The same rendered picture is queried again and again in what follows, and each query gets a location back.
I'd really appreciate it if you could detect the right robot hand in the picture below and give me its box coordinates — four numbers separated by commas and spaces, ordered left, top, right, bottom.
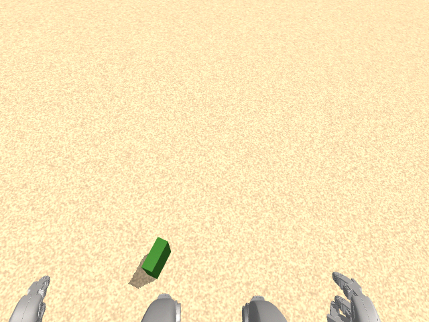
326, 272, 381, 322

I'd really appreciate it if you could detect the carton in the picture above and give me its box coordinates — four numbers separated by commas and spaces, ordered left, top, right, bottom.
142, 237, 171, 279

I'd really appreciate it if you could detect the left robot hand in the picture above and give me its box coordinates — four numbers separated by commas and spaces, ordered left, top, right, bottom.
9, 276, 50, 322

